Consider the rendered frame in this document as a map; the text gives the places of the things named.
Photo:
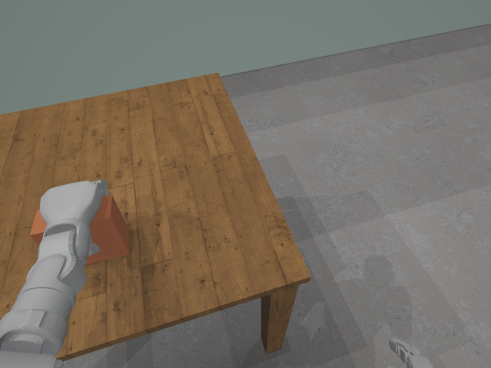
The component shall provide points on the table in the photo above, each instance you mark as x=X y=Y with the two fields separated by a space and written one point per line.
x=205 y=230

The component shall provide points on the sponge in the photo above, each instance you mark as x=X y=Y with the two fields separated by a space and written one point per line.
x=108 y=230

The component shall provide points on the robot left upper arm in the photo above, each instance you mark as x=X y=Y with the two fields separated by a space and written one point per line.
x=9 y=359

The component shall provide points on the robot left hand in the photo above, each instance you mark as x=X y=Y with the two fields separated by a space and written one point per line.
x=78 y=200

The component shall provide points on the robot right hand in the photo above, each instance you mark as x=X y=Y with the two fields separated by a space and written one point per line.
x=409 y=354

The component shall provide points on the robot left forearm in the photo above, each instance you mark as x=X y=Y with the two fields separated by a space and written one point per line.
x=37 y=322

